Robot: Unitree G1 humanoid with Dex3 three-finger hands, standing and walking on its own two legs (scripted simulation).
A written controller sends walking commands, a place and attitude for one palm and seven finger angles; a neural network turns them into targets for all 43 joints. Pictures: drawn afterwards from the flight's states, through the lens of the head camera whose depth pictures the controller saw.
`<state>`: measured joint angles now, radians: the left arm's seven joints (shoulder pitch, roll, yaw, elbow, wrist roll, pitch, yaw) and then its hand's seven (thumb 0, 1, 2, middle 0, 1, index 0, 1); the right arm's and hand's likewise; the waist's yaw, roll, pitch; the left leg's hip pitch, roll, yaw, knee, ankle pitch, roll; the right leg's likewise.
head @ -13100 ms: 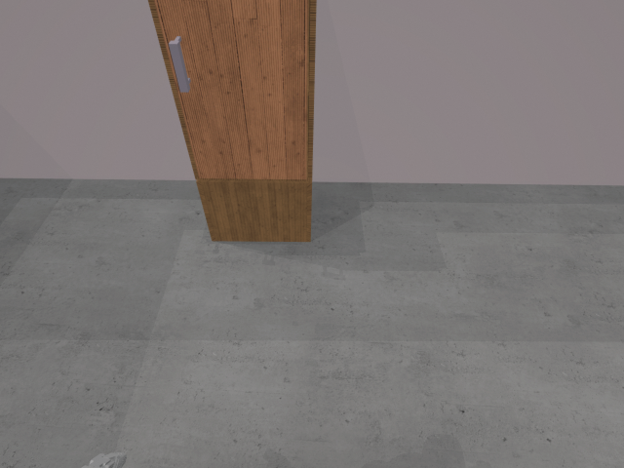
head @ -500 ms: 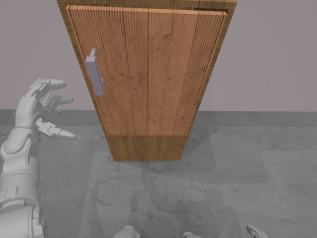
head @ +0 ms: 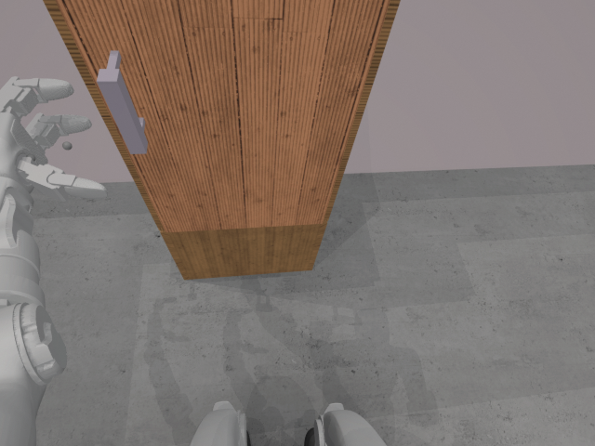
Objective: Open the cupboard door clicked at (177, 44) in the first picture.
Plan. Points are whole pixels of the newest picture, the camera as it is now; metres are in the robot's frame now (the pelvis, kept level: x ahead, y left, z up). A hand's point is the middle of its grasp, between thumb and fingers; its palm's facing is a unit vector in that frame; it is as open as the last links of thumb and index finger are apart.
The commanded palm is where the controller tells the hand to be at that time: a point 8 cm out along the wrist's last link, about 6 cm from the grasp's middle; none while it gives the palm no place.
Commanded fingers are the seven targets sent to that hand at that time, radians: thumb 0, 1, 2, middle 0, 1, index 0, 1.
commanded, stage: move the hooked fingers beside the handle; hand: left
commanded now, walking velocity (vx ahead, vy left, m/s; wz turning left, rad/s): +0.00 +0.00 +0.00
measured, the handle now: (127, 105) +0.56 +0.22 +0.08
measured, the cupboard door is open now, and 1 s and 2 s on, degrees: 0 0 0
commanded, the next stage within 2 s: slide the fingers in behind the handle in 1.88 s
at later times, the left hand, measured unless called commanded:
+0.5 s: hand (69, 133) +0.51 +0.28 +0.08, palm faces +0.08 -1.00 +0.00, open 14.0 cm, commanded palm +0.49 +0.33 +0.08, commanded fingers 0.00 -0.50 0.30 -0.30 -1.20 -0.30 -1.20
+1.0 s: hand (63, 130) +0.50 +0.28 +0.10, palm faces +0.07 -1.00 +0.00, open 14.0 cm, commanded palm +0.48 +0.32 +0.08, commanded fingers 0.00 -0.50 0.30 -0.30 -1.20 -0.30 -1.20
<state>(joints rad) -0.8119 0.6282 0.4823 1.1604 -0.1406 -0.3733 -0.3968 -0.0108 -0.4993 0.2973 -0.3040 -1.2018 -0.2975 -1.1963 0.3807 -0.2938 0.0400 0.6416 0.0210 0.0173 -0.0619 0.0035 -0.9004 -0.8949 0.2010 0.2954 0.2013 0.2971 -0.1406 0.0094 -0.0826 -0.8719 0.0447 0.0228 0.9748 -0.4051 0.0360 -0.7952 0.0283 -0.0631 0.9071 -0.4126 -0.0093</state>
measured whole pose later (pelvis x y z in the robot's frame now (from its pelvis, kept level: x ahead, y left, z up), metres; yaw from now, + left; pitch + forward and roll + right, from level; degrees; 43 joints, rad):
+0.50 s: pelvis +0.02 +0.01 +0.00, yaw -2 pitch +21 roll -4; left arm -0.84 0.72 0.56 1.21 -0.10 -0.33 -0.42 -0.01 -0.50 0.30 -0.30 -1.20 -0.30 -1.20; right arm 0.42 -0.28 0.05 0.60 0.01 0.08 -0.04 0.00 -0.90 -0.89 0.20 0.30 0.20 0.30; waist -0.18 0.01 -0.10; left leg -0.92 0.07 0.03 0.99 -0.44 0.04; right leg -0.84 0.05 -0.05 0.90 -0.42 0.00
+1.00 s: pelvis +0.01 +0.02 +0.00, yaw +0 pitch +20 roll -5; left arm -0.86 0.62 0.48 1.14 -0.12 -0.39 -0.37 -0.01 -0.50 0.30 -0.30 -1.20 -0.30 -1.20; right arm 0.36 -0.27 0.04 0.62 0.00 0.09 -0.03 0.00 -0.90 -0.89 0.20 0.30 0.20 0.30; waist -0.15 0.01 -0.10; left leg -0.92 0.04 0.01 1.01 -0.44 0.05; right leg -0.82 0.03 -0.07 0.90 -0.43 0.01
